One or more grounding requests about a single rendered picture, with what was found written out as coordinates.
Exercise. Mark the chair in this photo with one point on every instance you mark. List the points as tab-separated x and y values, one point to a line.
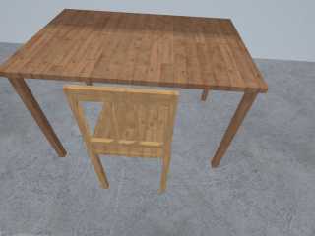
133	122

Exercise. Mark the table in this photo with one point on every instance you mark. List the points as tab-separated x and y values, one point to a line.
137	49

